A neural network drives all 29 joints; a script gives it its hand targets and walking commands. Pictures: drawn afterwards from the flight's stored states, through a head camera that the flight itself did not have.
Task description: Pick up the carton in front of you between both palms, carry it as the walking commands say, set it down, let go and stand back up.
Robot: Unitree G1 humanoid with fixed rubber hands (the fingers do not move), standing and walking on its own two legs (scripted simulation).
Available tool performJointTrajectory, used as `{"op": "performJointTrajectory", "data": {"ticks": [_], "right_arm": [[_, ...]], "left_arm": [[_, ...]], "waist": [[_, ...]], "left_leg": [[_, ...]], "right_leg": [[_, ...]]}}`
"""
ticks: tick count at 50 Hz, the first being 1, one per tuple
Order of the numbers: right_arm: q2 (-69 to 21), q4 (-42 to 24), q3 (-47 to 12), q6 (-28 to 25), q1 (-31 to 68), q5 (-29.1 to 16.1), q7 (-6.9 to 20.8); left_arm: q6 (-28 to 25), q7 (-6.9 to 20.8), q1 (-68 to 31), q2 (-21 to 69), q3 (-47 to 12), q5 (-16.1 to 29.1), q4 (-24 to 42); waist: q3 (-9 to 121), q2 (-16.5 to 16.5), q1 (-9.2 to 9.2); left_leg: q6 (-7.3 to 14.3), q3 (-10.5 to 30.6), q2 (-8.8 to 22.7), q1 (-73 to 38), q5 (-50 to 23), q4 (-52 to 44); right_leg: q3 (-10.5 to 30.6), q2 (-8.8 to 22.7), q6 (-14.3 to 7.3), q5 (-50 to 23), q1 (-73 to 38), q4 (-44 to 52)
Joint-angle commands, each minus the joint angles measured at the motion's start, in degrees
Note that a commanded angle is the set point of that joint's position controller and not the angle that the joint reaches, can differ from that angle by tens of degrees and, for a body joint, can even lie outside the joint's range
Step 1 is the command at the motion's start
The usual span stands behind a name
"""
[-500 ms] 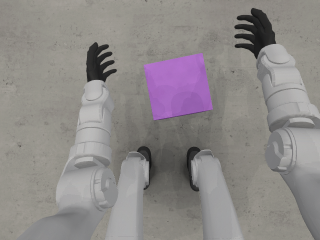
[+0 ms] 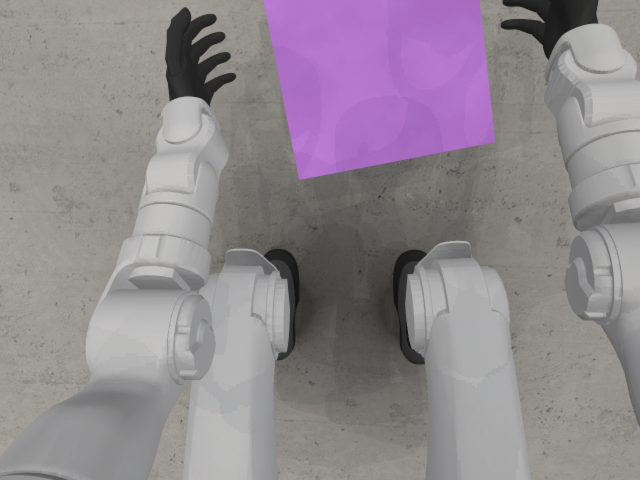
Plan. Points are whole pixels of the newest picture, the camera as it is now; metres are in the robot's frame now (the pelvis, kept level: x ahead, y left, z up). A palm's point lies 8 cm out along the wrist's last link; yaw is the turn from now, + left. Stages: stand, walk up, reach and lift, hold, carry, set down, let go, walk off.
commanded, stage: reach and lift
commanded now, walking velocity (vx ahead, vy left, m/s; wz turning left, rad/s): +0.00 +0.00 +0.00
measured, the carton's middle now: (372, 89) +0.50 -0.07 -0.29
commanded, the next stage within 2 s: none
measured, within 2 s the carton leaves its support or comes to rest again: leaves its support in 1.00 s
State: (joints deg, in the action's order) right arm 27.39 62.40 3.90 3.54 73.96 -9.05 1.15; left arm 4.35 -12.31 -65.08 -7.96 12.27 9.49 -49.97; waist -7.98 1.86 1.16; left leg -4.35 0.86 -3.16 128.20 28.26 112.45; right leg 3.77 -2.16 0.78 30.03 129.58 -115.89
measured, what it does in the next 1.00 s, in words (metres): stands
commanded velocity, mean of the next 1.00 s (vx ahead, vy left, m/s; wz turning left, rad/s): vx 0.00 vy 0.00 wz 0.00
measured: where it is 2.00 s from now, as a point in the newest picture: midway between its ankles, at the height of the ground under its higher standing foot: (345, 324)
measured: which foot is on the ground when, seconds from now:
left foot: down 0.00-1.00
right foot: down 0.00-1.00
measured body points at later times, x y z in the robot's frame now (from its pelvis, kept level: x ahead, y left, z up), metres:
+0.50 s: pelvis +0.00 +0.00 -0.04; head +0.36 -0.05 +0.22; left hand +0.53 +0.13 -0.22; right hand +0.52 -0.24 -0.23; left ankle +0.13 +0.13 -0.38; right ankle +0.11 -0.12 -0.38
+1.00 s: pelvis +0.00 +0.00 -0.05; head +0.35 -0.06 +0.23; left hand +0.53 +0.10 -0.21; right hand +0.53 -0.21 -0.22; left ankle +0.13 +0.13 -0.38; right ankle +0.11 -0.12 -0.38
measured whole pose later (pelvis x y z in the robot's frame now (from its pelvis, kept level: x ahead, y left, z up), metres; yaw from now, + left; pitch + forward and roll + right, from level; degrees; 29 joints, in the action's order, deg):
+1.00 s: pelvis +0.00 +0.00 -0.05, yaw +0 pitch +38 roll +3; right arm 21.1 71.6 -1.1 4.8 82.8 -6.9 -3.3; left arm 2.6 -13.7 -76.8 -5.9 17.9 6.7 -62.6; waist -13.8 5.0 -0.2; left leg -6.2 2.8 -6.8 131.2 30.2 123.0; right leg 2.4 -0.9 0.1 32.1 132.0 -126.0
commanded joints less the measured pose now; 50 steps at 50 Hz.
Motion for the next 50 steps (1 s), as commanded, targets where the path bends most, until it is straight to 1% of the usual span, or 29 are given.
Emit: {"op": "performJointTrajectory", "data": {"ticks": [1,4,8,9,11,13,15,16,18,22,27,29,32,35,36,37,38,40,42,44,46,47,50], "right_arm": [[7.33,-1.06,-0.35,-1.48,17.15,-0.81,-0.17],[7.91,1.62,-1.63,-2.44,19.72,-1.64,-0.55],[8.94,1.89,-4.07,-4.16,21.53,-2.8,-1.5],[9.17,1.0,-3.97,-4.44,22.15,-2.79,-1.77],[9.48,0.12,-3.46,-4.9,21.82,-2.66,-2.16],[9.38,-0.59,-3.14,-5.24,20.39,-2.59,-2.4],[8.36,-1.3,-3.28,-5.4,18.6,-2.5,-2.53],[7.77,-1.95,-3.4,-5.4,17.78,-2.57,-2.56],[6.53,-2.91,-3.77,-5.24,16.63,-2.85,-2.48],[4.86,-1.97,-3.84,-4.73,15.94,-2.64,-1.92],[4.02,0.28,-4.26,-4.68,17.38,-2.93,-1.58],[3.25,1.25,-4.89,-4.78,18.38,-3.16,-1.58],[0.22,2.37,-6.72,-5.09,20.71,-3.55,-1.61],[-3.26,3.48,-7.0,-5.41,22.81,-2.11,-1.89],[-6.62,3.65,-8.11,-5.4,23.38,-1.78,-1.69],[-8.31,4.57,-7.99,-5.36,23.79,-1.28,-1.48],[-15.11,3.83,-9.67,-5.02,25.95,-1.27,-0.47],[-30.71,2.82,-13.03,-4.49,32.73,-1.78,2.64],[-40.82,1.42,-13.39,-3.3,35.45,-0.21,5.44],[-47.01,0.14,-12.8,-2.17,35.97,0.6,7.23],[-51.0,-1.6,-12.42,-1.54,35.6,0.74,8.28],[-52.74,-3.06,-12.42,-1.37,35.58,0.66,8.53],[-57.33,-8.62,-13.66,-0.89,36.2,0.01,8.48]], "left_arm": [[-1.69,0.18,-13.77,-5.79,0.26,0.2,1.03],[-2.79,0.39,-16.13,-6.34,-0.59,1.18,-2.04],[-3.9,1.53,-16.38,-4.02,-4.42,5.71,-8.02],[-4.16,1.75,-16.73,-4.28,-4.89,6.36,-8.38],[-4.75,1.85,-16.92,-4.43,-5.95,7.28,-8.34],[-5.29,1.74,-16.83,-3.69,-7.26,8.41,-6.71],[-5.5,1.78,-15.62,-2.9,-8.53,9.48,-6.44],[-5.56,1.74,-14.82,-2.7,-8.77,9.73,-6.19],[-5.63,1.52,-13.34,-2.76,-8.51,9.54,-6.16],[-5.5,1.4,-12.87,-3.22,-6.48,7.42,-7.68],[-5.6,1.23,-14.56,-3.46,-4.91,5.39,-8.6],[-5.69,1.25,-15.67,-2.54,-5.24,5.18,-8.73],[-5.97,1.42,-18.04,1.15,-6.73,5.35,-8.77],[-6.24,1.45,-19.75,5.6,-6.13,3.83,-9.32],[-6.33,1.57,-20.29,7.81,-5.82,2.88,-9.44],[-6.4,1.56,-20.36,8.9,-4.58,1.3,-10.29],[-6.35,2.58,-22.8,14.36,-5.55,0.49,-9.57],[-5.82,5.86,-29.67,28.56,-8.11,-0.5,-10.68],[-4.53,8.89,-34.44,38.06,-8.26,-2.39,-10.21],[-3.3,10.86,-36.59,43.77,-7.82,-3.71,-8.8],[-2.36,11.88,-37.45,47.55,-7.92,-3.88,-6.74],[-2.04,12.16,-37.78,49.31,-8.42,-3.61,-5.3],[-1.25,12.69,-38.21,54.52,-11.53,-1.37,-1.25]], "waist": [[58.11,-6.64,-0.27],[56.37,-6.49,-0.34],[56.05,-7.71,-2.66],[55.86,-7.98,-3.23],[56.49,-7.27,-4.31],[58.08,-6.54,-4.98],[59.38,-7.07,-5.77],[60.16,-7.37,-5.74],[60.28,-7.91,-5.05],[54.6,-7.96,-3.97],[51.43,-7.23,-2.88],[50.87,-6.88,-2.84],[50.49,-6.29,-3.17],[50.48,-5.78,-3.79],[50.49,-5.77,-3.4],[49.98,-5.59,-2.71],[49.96,-5.65,-2.62],[51.11,-5.47,-2.35],[50.52,-5.62,-3.02],[50.37,-4.28,-3.65],[52.47,-3.18,-4.22],[54.23,-2.86,-4.27],[61.77,-3.31,-5.28]], "left_leg": [[-0.22,-5.62,0.29,-29.18,-6.35,-4.07],[-0.16,-5.28,0.48,-28.92,-6.94,-1.62],[-0.27,-4.82,0.19,-27.31,-9.51,1.47],[-0.16,-4.64,0.08,-26.68,-9.75,2.0],[-0.19,-4.95,-0.15,-26.24,-11.36,3.19],[-0.31,-5.42,-0.5,-25.52,-12.69,3.82],[-0.36,-5.49,-0.84,-25.06,-14.32,4.12],[-0.36,-5.54,-1.04,-25.08,-15.04,4.22],[-0.3,-5.57,-1.38,-24.38,-15.31,4.01],[-0.13,-5.34,-1.49,-21.06,-12.35,3.29],[0.02,-5.1,-1.33,-21.21,-10.3,2.54],[0.07,-4.95,-1.4,-21.84,-9.75,2.28],[0.18,-4.78,-1.96,-23.27,-9.27,1.9],[0.17,-4.52,-2.86,-24.65,-9.12,1.84],[0.26,-4.51,-3.24,-25.11,-9.07,1.83],[0.29,-4.54,-3.5,-25.2,-9.02,1.84],[0.54,-4.45,-4.06,-24.83,-9.17,2.1],[0.89,-4.64,-5.2,-24.4,-10.15,2.96],[0.98,-5.16,-6.3,-23.75,-9.28,3.52],[1.02,-5.85,-7.15,-23.66,-9.0,4.1],[1.05,-6.3,-7.64,-24.48,-10.13,4.79],[1.03,-6.5,-7.83,-24.72,-11.08,4.99],[0.84,-6.78,-8.26,-26.97,-15.76,5.68]], "right_leg": [[-2.24,2.54,0.17,-6.42,-31.74,10.3],[-1.85,2.96,-0.12,-6.5,-30.68,7.95],[-1.38,3.59,-0.59,-10.62,-33.39,5.44],[-1.47,3.64,-0.61,-11.45,-33.64,4.89],[-1.48,3.67,-0.71,-14.35,-34.93,3.73],[-1.27,3.71,-0.91,-17.37,-37.58,2.9],[-1.42,3.55,-0.79,-20.76,-40.18,2.31],[-1.51,3.49,-0.71,-21.92,-41.27,2.14],[-1.6,3.41,-0.54,-22.51,-42.08,2.08],[-1.28,3.29,-0.39,-18.7,-37.82,2.81],[-1.03,3.18,-0.53,-14.53,-33.67,3.73],[-1.08,3.12,-0.68,-13.18,-32.59,4.11],[-1.27,2.73,-1.03,-11.79,-31.84,4.76],[-1.59,1.98,-1.27,-11.23,-31.73,5.21],[-1.74,1.59,-1.3,-11.09,-31.63,5.28],[-1.75,1.28,-1.24,-10.82,-31.14,5.26],[-1.78,0.69,-1.32,-10.97,-31.03,5.25],[-1.7,-0.28,-1.69,-12.12,-29.95,4.65],[-2.42,-1.05,-1.6,-11.53,-28.41,4.13],[-3.12,-1.73,-1.56,-11.48,-27.35,3.81],[-3.85,-2.26,-1.74,-12.98,-27.59,3.17],[-4.09,-2.47,-1.83,-14.23,-28.35,2.84],[-5.25,-3.15,-1.6,-20.71,-33.24,1.78]]}}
